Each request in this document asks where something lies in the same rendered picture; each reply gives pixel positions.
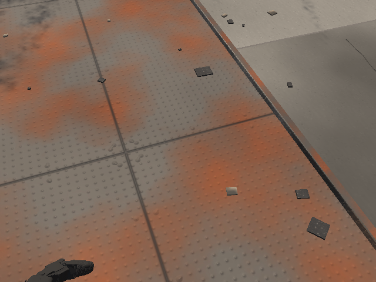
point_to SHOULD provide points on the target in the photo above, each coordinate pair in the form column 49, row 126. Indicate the left robot hand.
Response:
column 61, row 270

